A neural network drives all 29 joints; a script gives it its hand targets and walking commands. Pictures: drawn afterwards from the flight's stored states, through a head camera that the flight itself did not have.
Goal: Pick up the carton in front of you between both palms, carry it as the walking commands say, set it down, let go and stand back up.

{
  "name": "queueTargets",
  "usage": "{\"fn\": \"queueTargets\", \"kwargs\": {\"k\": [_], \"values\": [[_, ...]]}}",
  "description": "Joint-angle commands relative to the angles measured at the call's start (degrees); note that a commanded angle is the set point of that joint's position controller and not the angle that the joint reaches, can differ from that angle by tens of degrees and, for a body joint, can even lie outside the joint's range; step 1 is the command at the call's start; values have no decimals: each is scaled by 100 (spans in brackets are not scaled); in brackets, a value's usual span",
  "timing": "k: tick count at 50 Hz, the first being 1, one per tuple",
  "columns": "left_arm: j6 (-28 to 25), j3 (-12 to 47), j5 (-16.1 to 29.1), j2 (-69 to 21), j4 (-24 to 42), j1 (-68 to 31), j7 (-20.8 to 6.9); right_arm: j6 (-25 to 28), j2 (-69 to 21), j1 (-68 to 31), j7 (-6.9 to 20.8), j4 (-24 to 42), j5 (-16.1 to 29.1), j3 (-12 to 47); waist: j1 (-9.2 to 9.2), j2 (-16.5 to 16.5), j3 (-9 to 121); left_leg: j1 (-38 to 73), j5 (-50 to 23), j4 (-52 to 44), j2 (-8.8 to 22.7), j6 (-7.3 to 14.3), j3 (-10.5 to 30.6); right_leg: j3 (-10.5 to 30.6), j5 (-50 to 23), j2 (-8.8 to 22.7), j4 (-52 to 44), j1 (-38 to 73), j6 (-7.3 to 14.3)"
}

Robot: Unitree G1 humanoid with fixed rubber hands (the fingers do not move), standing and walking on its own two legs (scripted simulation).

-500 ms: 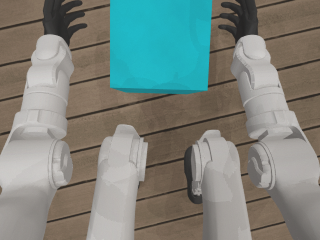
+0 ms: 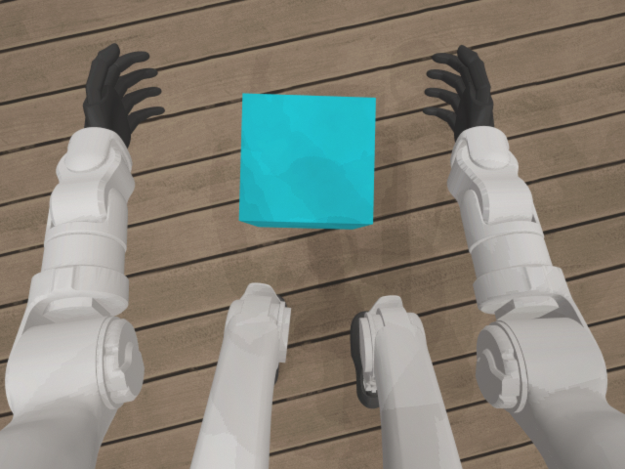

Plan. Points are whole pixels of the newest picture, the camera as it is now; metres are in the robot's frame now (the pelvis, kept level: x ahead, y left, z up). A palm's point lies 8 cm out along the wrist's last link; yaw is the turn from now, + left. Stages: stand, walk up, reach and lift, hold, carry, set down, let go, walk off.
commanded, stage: set down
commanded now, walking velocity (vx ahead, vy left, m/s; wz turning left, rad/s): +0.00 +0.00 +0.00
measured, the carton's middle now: (307, 173) +0.49 +0.06 -0.40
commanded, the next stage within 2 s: let go in 0.30 s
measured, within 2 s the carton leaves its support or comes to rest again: neither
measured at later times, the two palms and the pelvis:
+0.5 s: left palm (10, 99) +0.45 +0.28 +0.03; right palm (548, 108) +0.48 -0.13 +0.02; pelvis +0.03 +0.01 +0.14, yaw +1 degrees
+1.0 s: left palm out of the picture +0.29 +0.25 +0.15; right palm out of the picture +0.33 -0.20 +0.15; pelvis +0.10 +0.01 +0.24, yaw +3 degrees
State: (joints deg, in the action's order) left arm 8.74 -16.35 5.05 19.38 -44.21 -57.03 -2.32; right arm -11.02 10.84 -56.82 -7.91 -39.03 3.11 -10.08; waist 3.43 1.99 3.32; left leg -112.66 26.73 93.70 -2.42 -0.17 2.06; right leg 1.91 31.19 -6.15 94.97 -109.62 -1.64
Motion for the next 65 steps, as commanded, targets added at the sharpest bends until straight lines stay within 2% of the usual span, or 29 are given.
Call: {"fn": "queueTargets", "kwargs": {"k": [1, 4, 6, 11, 14, 17, 22, 24, 29, 33, 38, 42, 46, 53, 58, 61, 65], "values": [[-165, -170, -63, 671, 140, -1032, -177, 116, 239, -1102, 59, 97, -202, -253, 150, -72, 5274, 4212, -1740, -1506, -34, -148, -430, -491, -1029, 15, -1684, 2777, -188], [-257, -196, -168, 587, 59, -1005, -247, 234, 233, -897, 79, -58, -376, -460, 4, -252, 5205, 4610, -2000, -1824, -23, -185, -396, -451, -1292, 28, -2061, 2909, -185], [-306, -231, -254, 557, 98, -948, -273, 306, 205, -800, 93, -28, -441, -516, -15, -337, 5280, 4944, -2284, -2038, -23, -196, -373, -420, -1531, 29, -2305, 3090, -176], [-403, -357, -432, 585, 369, -730, -272, 418, 111, -674, 164, 273, -423, -427, 139, -405, 5556, 5777, -2944, -2607, -24, -171, -307, -332, -2003, 46, -2900, 3718, -156], [-445, -436, -544, 564, 399, -501, -270, 453, 52, -507, 215, 341, -400, -329, 215, -328, 5520, 6083, -3133, -2947, -11, -142, -261, -294, -2178, 76, -3226, 4081, -166], [-495, -471, -701, 504, 329, -134, -299, 485, -30, -145, 251, 323, -504, -285, 203, -193, 5409, 6266, -3200, -3260, -5, -119, -232, -271, -2333, 119, -3527, 4447, -202], [-511, -217, -973, 335, 615, 1099, -388, 523, -33, 1262, 231, 623, -984, -341, -15, -269, 5546, 7457, -3619, -3773, -14, -123, -179, -305, -2650, 133, -4077, 5086, -214], [-514, -51, -1019, 242, 857, 1692, -407, 555, -49, 1826, 266, 885, -1063, -251, -34, -334, 5362, 8021, -3678, -4019, 0, -106, -132, -335, -2532, 136, -4351, 5211, -184], [-647, 201, -887, 158, 1474, 2685, -359, 705, -32, 2686, 436, 1365, -855, 78, 24, -338, 4381, 8765, -3475, -4677, 89, -85, 0, -291, -2201, 208, -4972, 5652, -79], [-831, 477, -672, -111, 1488, 3394, -294, 935, 46, 3421, 575, 1183, -713, 83, -93, -407, 3331, 9149, -3509, -5085, 184, -90, 196, -263, -2199, 260, -5319, 5781, 11], [-990, 780, -531, -237, 1522, 4580, -230, 1144, 137, 4740, 713, 1000, -670, 143, -166, -549, 2909, 10051, -4262, -5399, 254, -127, 340, -173, -2546, 281, -5737, 6300, 59], [-1098, 907, -495, -249, 1763, 5538, -147, 1283, 277, 5568, 810, 1177, -611, 218, -208, -620, 2690, 10633, -4758, -5720, 263, -177, 397, -71, -2820, 299, -6185, 7172, 77], [-1148, 1004, -452, -247, 2083, 6227, -89, 1354, 366, 6118, 915, 1462, -529, 399, -195, -455, 1958, 10738, -4368, -6231, 195, -216, 274, -27, -2937, 383, -6695, 8160, 91], [-950, 1232, -372, -223, 2319, 6833, -135, 1194, 482, 6700, 1036, 1823, -446, 627, -281, 64, 559, 10683, -2970, -7003, 30, -163, -43, 37, -3012, 508, -7370, 9597, 35], [-592, 1290, -432, -114, 2406, 6762, -230, 842, 445, 6819, 1079, 1867, -409, 650, -381, 221, -410, 10854, -1960, -7174, -81, -78, -213, 70, -2235, 617, -7714, 9592, 28], [-399, 1254, -475, -62, 2451, 6711, -260, 665, 462, 6732, 1121, 1995, -375, 695, -367, 226, -702, 11138, -1805, -7096, -118, -71, -261, 111, -1960, 706, -7830, 9450, 69], [-202, 1150, -581, -61, 2492, 6679, -244, 476, 511, 6662, 1151, 2051, -377, 705, -306, 76, -849, 11242, -1872, -7002, -105, -73, -256, 135, -2062, 740, -7801, 9501, 84]]}}
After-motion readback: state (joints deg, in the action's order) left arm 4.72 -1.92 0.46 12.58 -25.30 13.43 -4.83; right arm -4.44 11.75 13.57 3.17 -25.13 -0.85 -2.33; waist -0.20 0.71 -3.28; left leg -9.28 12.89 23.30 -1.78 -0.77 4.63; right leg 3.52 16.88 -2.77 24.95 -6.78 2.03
